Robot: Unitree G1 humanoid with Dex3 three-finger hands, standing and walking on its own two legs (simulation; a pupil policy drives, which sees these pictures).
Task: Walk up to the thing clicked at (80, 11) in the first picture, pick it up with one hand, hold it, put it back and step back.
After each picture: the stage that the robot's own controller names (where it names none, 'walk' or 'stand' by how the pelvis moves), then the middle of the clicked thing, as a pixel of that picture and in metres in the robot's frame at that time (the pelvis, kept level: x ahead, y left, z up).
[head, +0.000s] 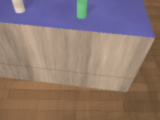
stand; (81, 8) +1.00 -0.04 -0.06
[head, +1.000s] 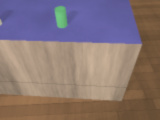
walk; (61, 17) +0.89 +0.13 -0.04
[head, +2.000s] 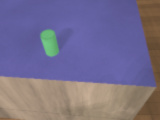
stand; (50, 43) +0.60 +0.16 -0.04
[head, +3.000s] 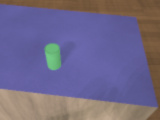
stand; (53, 57) +0.55 +0.12 -0.06
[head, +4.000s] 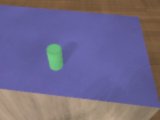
stand; (55, 57) +0.55 +0.12 -0.07
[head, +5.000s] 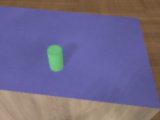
stand; (55, 58) +0.55 +0.11 -0.07
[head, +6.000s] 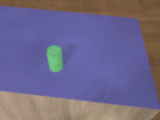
stand; (55, 59) +0.54 +0.11 -0.07
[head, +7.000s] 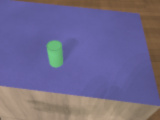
rise first; (55, 54) +0.55 +0.12 -0.06
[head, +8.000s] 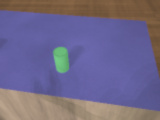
go down; (61, 60) +0.55 +0.12 -0.06
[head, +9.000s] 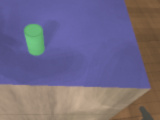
go down; (35, 40) +0.55 +0.11 -0.03
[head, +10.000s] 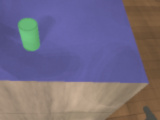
go down; (29, 35) +0.56 +0.12 +0.00
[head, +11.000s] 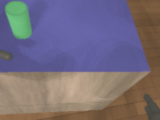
close in; (19, 21) +0.57 +0.13 +0.03
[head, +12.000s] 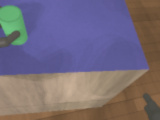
close; (14, 26) +0.54 +0.13 +0.04
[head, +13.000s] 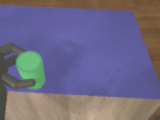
lift; (32, 71) +0.35 +0.14 +0.12
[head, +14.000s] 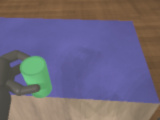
lift; (37, 78) +0.31 +0.12 +0.14
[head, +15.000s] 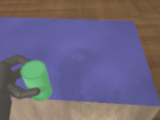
hold; (37, 81) +0.31 +0.13 +0.12
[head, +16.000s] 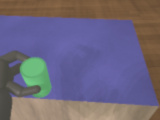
hold; (37, 78) +0.31 +0.13 +0.12
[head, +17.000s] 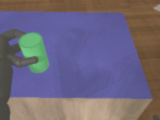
crouch; (35, 53) +0.41 +0.12 +0.13
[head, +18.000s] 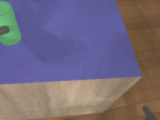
lower; (5, 24) +0.51 +0.16 +0.09
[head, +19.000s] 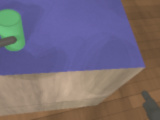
lower; (11, 31) +0.51 +0.12 +0.04
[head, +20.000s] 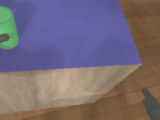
lower; (4, 29) +0.52 +0.13 +0.04
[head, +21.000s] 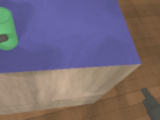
lower; (3, 30) +0.52 +0.13 +0.04
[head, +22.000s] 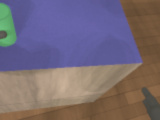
lower; (1, 26) +0.52 +0.14 +0.04
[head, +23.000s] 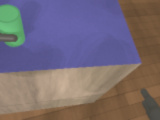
open; (11, 27) +0.52 +0.11 +0.04
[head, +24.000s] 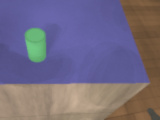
sink last; (36, 46) +0.50 +0.09 +0.00
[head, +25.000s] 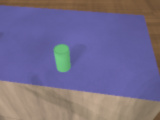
stand; (62, 58) +0.53 +0.10 -0.02
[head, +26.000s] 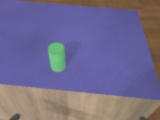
stand; (57, 57) +0.51 +0.10 -0.01
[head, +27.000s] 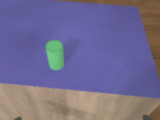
stand; (55, 55) +0.51 +0.10 +0.00
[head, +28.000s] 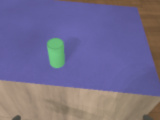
stand; (56, 53) +0.52 +0.10 +0.00
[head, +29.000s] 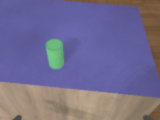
stand; (55, 54) +0.51 +0.10 +0.00
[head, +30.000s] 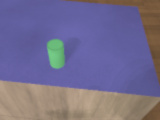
stand; (56, 54) +0.51 +0.10 -0.01
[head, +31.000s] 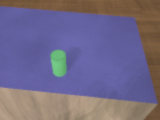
walk; (59, 63) +0.52 +0.09 -0.06
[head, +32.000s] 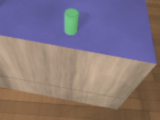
walk; (71, 22) +0.71 +0.02 -0.04
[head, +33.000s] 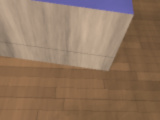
walk; out of the picture +1.03 +0.09 -0.04
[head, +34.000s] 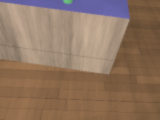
stand; out of the picture +1.12 +0.07 -0.06
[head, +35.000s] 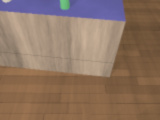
stand; (64, 0) +1.13 +0.08 -0.07
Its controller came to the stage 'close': yes
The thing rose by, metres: 0.20
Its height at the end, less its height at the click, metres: +0.00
